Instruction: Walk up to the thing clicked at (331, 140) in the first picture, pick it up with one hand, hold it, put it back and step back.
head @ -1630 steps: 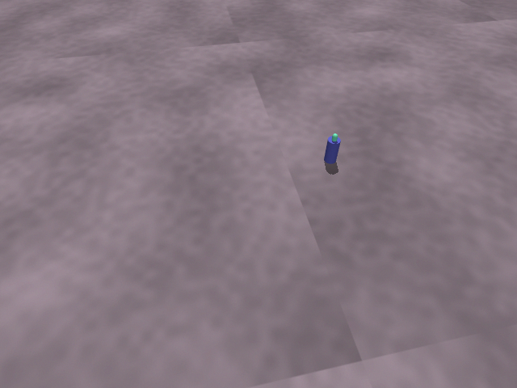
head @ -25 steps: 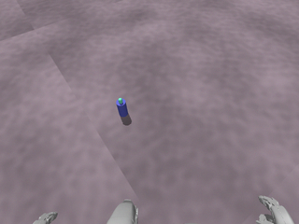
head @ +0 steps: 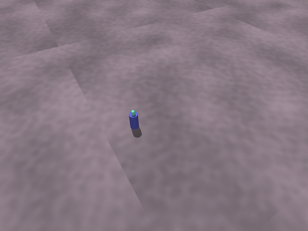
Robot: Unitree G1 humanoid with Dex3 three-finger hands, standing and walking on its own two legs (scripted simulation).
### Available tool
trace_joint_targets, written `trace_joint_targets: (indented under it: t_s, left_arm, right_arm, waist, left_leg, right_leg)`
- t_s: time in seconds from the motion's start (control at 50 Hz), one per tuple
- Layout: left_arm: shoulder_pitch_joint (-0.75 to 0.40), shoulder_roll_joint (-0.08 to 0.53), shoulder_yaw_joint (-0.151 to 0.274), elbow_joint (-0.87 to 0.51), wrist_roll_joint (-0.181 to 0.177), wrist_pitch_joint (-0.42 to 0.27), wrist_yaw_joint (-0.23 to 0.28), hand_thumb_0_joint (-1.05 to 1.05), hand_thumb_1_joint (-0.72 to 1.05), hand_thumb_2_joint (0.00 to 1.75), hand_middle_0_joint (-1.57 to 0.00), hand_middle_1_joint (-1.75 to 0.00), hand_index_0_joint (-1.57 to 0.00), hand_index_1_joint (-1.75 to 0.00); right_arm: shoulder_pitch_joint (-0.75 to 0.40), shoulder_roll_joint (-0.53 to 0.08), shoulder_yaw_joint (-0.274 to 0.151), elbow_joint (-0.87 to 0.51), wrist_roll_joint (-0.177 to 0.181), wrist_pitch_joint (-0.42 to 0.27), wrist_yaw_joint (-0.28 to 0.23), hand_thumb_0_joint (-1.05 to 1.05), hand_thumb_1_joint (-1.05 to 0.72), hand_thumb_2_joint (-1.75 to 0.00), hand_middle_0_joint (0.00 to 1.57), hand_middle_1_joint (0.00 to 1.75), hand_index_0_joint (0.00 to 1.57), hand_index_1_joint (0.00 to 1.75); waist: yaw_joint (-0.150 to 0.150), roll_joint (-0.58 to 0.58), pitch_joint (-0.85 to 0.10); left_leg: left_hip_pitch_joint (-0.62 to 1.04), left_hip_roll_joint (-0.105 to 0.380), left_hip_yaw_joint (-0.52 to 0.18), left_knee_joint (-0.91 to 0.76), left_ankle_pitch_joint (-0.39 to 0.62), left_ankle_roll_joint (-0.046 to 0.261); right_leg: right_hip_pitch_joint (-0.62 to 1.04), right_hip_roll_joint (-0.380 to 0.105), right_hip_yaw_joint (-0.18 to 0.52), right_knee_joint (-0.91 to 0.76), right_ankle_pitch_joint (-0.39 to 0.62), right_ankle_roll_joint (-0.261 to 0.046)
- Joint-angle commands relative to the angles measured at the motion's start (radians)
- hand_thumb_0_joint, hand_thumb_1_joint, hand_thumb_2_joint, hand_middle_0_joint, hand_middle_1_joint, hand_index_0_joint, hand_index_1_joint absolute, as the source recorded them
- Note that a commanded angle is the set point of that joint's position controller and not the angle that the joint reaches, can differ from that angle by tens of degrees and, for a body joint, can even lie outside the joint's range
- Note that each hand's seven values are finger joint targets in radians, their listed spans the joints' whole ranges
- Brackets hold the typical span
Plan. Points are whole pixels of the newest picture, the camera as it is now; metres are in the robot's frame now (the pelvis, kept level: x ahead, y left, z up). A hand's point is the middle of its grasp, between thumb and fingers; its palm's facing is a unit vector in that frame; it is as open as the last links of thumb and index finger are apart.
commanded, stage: step back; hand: left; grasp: from the side
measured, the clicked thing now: (133, 118) +1.04 +0.21 -0.67
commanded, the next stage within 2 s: stand in 0.68 s
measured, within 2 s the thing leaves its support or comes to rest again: neither
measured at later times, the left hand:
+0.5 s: hand out of the picture +0.12 +0.29 -0.15, palm faces +0.00 -0.93 -0.36, open 7.4 cm
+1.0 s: hand out of the picture +0.14 +0.27 -0.13, palm faces -0.03 -0.94 -0.33, open 7.4 cm
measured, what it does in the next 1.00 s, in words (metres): stands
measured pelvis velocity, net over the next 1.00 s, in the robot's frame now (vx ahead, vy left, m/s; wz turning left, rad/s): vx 0.04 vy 0.03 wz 0.00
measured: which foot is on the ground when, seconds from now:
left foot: down 0.00-1.00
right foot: down 0.00-1.00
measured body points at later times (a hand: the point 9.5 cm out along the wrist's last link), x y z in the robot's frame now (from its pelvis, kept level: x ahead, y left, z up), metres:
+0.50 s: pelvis +0.04 +0.03 +0.01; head +0.06 +0.04 +0.45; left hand +0.12 +0.34 -0.12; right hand +0.13 -0.27 -0.12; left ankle +0.04 +0.15 -0.73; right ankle +0.03 -0.11 -0.73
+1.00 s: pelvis +0.04 +0.03 +0.02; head +0.05 +0.03 +0.47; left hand +0.14 +0.32 -0.11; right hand +0.14 -0.28 -0.11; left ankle +0.04 +0.15 -0.73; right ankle +0.03 -0.11 -0.73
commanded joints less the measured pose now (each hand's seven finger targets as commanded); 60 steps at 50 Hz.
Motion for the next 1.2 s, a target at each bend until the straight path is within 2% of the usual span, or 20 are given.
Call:
trace_joint_targets:
  t_s: [0.0, 0.02, 0.04, 0.08, 0.12, 0.18, 0.22, 0.24, 0.26, 0.28, 0.3, 0.32, 0.38, 0.4, 0.5, 0.64, 0.68, 0.74, 0.92, 1.18]
  left_arm:
    - [0.022, 0.208, 0.062, -0.042, 0.016, -0.062, 0.029, 0.0, 0.9, 0.9, -0.2, -0.3, -0.2, -0.3]
    - [0.027, 0.282, 0.072, -0.043, 0.019, -0.065, 0.031, 0.0, 0.9, 0.9, -0.2, -0.3, -0.2, -0.3]
    - [-0.045, 0.31, 0.078, -0.073, 0.02, -0.07, 0.031, 0.0, 0.9, 0.9, -0.2, -0.3, -0.2, -0.3]
    - [-0.069, 0.26, 0.066, -0.08, 0.01, -0.077, 0.037, 0.0, 0.9, 0.9, -0.2, -0.3, -0.2, -0.3]
    - [-0.097, 0.254, 0.064, -0.076, 0.013, -0.076, 0.034, 0.0, 0.9, 0.9, -0.2, -0.3, -0.2, -0.3]
    - [-0.13, 0.239, 0.052, -0.081, 0.011, -0.065, 0.026, 0.0, 0.9, 0.9, -0.2, -0.3, -0.2, -0.3]
    - [-0.137, 0.208, 0.034, -0.087, 0.004, -0.054, 0.021, 0.0, 0.9, 0.9, -0.2, -0.3, -0.2, -0.3]
    - [-0.126, 0.179, 0.018, -0.084, 0.003, -0.049, 0.019, 0.0, 0.9, 0.9, -0.2, -0.3, -0.2, -0.3]
    - [-0.122, 0.128, 0.003, -0.09, -0.006, -0.047, 0.018, 0.0, 0.9, 0.9, -0.2, -0.3, -0.2, -0.3]
    - [-0.118, 0.115, -0.002, -0.08, -0.024, -0.042, 0.02, 0.0, 0.9, 0.9, -0.2, -0.3, -0.2, -0.3]
    - [-0.121, 0.168, 0.014, -0.058, -0.019, -0.04, 0.026, 0.0, 0.9, 0.9, -0.2, -0.3, -0.2, -0.3]
    - [-0.11, 0.166, 0.01, -0.049, -0.018, -0.044, 0.026, 0.0, 0.9, 0.9, -0.2, -0.3, -0.2, -0.3]
    - [-0.079, 0.168, 0.01, -0.008, -0.022, -0.064, 0.031, 0.0, 0.9, 0.9, -0.2, -0.3, -0.2, -0.3]
    - [-0.096, 0.193, 0.012, -0.01, -0.023, -0.065, 0.031, 0.0, 0.9, 0.9, -0.2, -0.3, -0.2, -0.3]
    - [-0.155, 0.177, 0.001, -0.006, -0.024, -0.054, 0.04, 0.0, 0.9, 0.9, -0.2, -0.3, -0.2, -0.3]
    - [-0.211, 0.171, -0.007, 0.016, -0.019, -0.046, 0.039, 0.0, 0.9, 0.9, -0.2, -0.3, -0.2, -0.3]
    - [-0.222, 0.145, -0.021, 0.032, -0.026, -0.043, 0.033, 0.0, 0.9, 0.9, -0.2, -0.3, -0.2, -0.3]
    - [-0.24, 0.15, -0.023, 0.045, -0.024, -0.042, 0.034, 0.0, 0.9, 0.9, -0.2, -0.3, -0.2, -0.3]
    - [-0.256, 0.153, -0.025, 0.078, -0.018, -0.041, 0.029, 0.0, 0.9, 0.9, -0.2, -0.3, -0.2, -0.3]
    - [-0.22, 0.162, -0.029, 0.097, -0.016, -0.044, 0.025, 0.0, 0.9, 0.9, -0.2, -0.3, -0.2, -0.3]
  right_arm:
    - [-0.097, -0.172, -0.045, -0.106, 0.014, -0.008, -0.014, 0.0, -0.9, -0.9, 0.2, 0.3, 0.2, 0.3]
    - [-0.109, -0.173, -0.047, -0.105, 0.012, -0.005, -0.021, 0.0, -0.9, -0.9, 0.2, 0.3, 0.2, 0.3]
    - [-0.092, -0.228, -0.065, -0.088, 0.007, -0.007, -0.024, 0.0, -0.9, -0.9, 0.2, 0.3, 0.2, 0.3]
    - [-0.062, -0.227, -0.068, -0.069, 0.016, -0.016, -0.019, 0.0, -0.9, -0.9, 0.2, 0.3, 0.2, 0.3]
    - [-0.033, -0.219, -0.068, -0.049, 0.012, -0.019, -0.014, 0.0, -0.9, -0.9, 0.2, 0.3, 0.2, 0.3]
    - [-0.012, -0.199, -0.069, -0.032, 0.008, -0.024, -0.005, 0.0, -0.9, -0.9, 0.2, 0.3, 0.2, 0.3]
    - [-0.002, -0.184, -0.072, -0.012, 0.007, -0.034, -0.009, 0.0, -0.9, -0.9, 0.2, 0.3, 0.2, 0.3]
    - [-0.01, -0.197, -0.078, -0.01, -0.001, -0.039, -0.017, 0.0, -0.9, -0.9, 0.2, 0.3, 0.2, 0.3]
    - [-0.006, -0.225, -0.08, -0.01, -0.009, -0.047, -0.026, 0.0, -0.9, -0.9, 0.2, 0.3, 0.2, 0.3]
    - [-0.067, -0.276, -0.078, -0.031, 0.001, -0.052, -0.029, 0.0, -0.9, -0.9, 0.2, 0.3, 0.2, 0.3]
    - [-0.098, -0.302, -0.082, -0.036, 0.009, -0.052, -0.026, 0.0, -0.9, -0.9, 0.2, 0.3, 0.2, 0.3]
    - [-0.129, -0.281, -0.071, -0.034, 0.006, -0.051, -0.026, 0.0, -0.9, -0.9, 0.2, 0.3, 0.2, 0.3]
    - [-0.166, -0.222, -0.046, -0.022, 0.023, -0.047, -0.029, 0.0, -0.9, -0.9, 0.2, 0.3, 0.2, 0.3]
    - [-0.147, -0.217, -0.044, -0.014, 0.027, -0.045, -0.032, 0.0, -0.9, -0.9, 0.2, 0.3, 0.2, 0.3]
    - [-0.147, -0.223, -0.049, 0.021, 0.032, -0.044, -0.041, 0.0, -0.9, -0.9, 0.2, 0.3, 0.2, 0.3]
    - [-0.214, -0.204, -0.045, 0.043, 0.027, -0.035, -0.039, 0.0, -0.9, -0.9, 0.2, 0.3, 0.2, 0.3]
    - [-0.206, -0.21, -0.031, 0.056, 0.041, -0.042, -0.032, 0.0, -0.9, -0.9, 0.2, 0.3, 0.2, 0.3]
    - [-0.22, -0.203, -0.025, 0.069, 0.039, -0.044, -0.03, 0.0, -0.9, -0.9, 0.2, 0.3, 0.2, 0.3]
    - [-0.24, -0.202, -0.016, 0.097, 0.038, -0.042, -0.027, 0.0, -0.9, -0.9, 0.2, 0.3, 0.2, 0.3]
    - [-0.211, -0.204, -0.009, 0.119, 0.035, -0.042, -0.024, 0.0, -0.9, -0.9, 0.2, 0.3, 0.2, 0.3]
  waist:
    - [0.051, -0.045, 0.016]
    - [0.063, -0.151, 0.029]
    - [0.041, -0.099, 0.087]
    - [0.02, -0.025, 0.09]
    - [0.008, -0.099, 0.046]
    - [-0.004, -0.138, 0.019]
    - [-0.018, -0.095, -0.009]
    - [-0.028, -0.051, -0.031]
    - [-0.026, 0.059, -0.052]
    - [-0.006, 0.162, -0.053]
    - [-0.006, 0.128, -0.035]
    - [0.015, 0.103, -0.027]
    - [0.035, 0.127, -0.071]
    - [0.017, 0.107, -0.091]
    - [0.003, 0.048, -0.145]
    - [-0.001, 0.0, -0.098]
    - [-0.008, 0.01, -0.107]
    - [-0.011, 0.003, -0.11]
    - [-0.014, 0.026, -0.083]
    - [-0.016, -0.002, -0.088]
  left_leg:
    - [-0.337, 0.061, -0.106, 0.028, -0.241, 0.033]
    - [-0.333, -0.024, -0.069, 0.203, -0.249, 0.006]
    - [-0.27, 0.017, -0.121, 0.282, -0.23, -0.009]
    - [-0.274, 0.038, -0.141, 0.28, -0.148, -0.002]
    - [-0.197, 0.054, -0.098, 0.234, -0.123, -0.006]
    - [-0.076, 0.036, -0.003, 0.069, -0.104, -0.011]
    - [0.069, 0.002, 0.029, -0.124, 0.009, -0.008]
    - [0.142, 0.019, -0.012, -0.176, 0.055, 0.0]
    - [0.153, 0.144, -0.189, -0.25, 0.025, 0.026]
    - [0.088, 0.294, -0.392, -0.329, -0.075, 0.11]
    - [-0.017, 0.328, -0.388, -0.311, -0.053, 0.176]
    - [-0.02, 0.294, -0.32, -0.27, 0.031, 0.164]
    - [-0.037, 0.162, -0.114, -0.132, 0.374, 0.043]
    - [-0.033, 0.13, -0.087, -0.125, 0.345, 0.023]
    - [0.1, 0.14, -0.063, -0.11, 0.567, 0.038]
    - [0.055, 0.134, -0.055, -0.187, 0.324, 0.03]
    - [0.106, 0.146, -0.084, -0.233, 0.431, 0.025]
    - [0.157, 0.145, -0.075, -0.25, 0.464, 0.014]
    - [0.136, 0.14, -0.066, -0.33, 0.286, -0.001]
    - [0.166, 0.145, -0.07, -0.332, 0.263, -0.002]
  right_leg:
    - [0.282, -0.087, 0.239, -0.326, -0.068, -0.057]
    - [0.154, -0.287, 0.529, -0.462, -0.375, -0.149]
    - [0.01, -0.379, 0.606, -0.474, -0.427, -0.226]
    - [0.034, -0.312, 0.473, -0.433, -0.29, -0.195]
    - [0.0, -0.276, 0.367, -0.416, -0.226, -0.17]
    - [-0.047, -0.218, 0.234, -0.361, -0.121, -0.142]
    - [-0.081, -0.169, 0.153, -0.248, 0.014, -0.109]
    - [-0.119, -0.14, 0.113, -0.173, 0.099, -0.081]
    - [-0.151, -0.083, 0.062, -0.058, 0.158, -0.046]
    - [-0.152, 0.003, -0.007, 0.016, 0.014, -0.005]
    - [-0.044, -0.019, 0.017, 0.048, -0.08, -0.003]
    - [-0.013, -0.022, 0.022, 0.005, -0.069, -0.009]
    - [0.161, -0.059, 0.074, -0.186, 0.342, -0.02]
    - [0.178, -0.081, 0.106, -0.172, 0.404, -0.035]
    - [0.17, -0.087, 0.064, -0.136, 0.546, -0.031]
    - [0.179, -0.094, 0.087, -0.198, 0.446, -0.025]
    - [0.2, -0.104, 0.089, -0.244, 0.492, -0.005]
    - [0.204, -0.11, 0.087, -0.283, 0.502, -0.002]
    - [0.217, -0.116, 0.088, -0.371, 0.368, 0.004]
    - [0.176, -0.122, 0.093, -0.399, 0.337, 0.0]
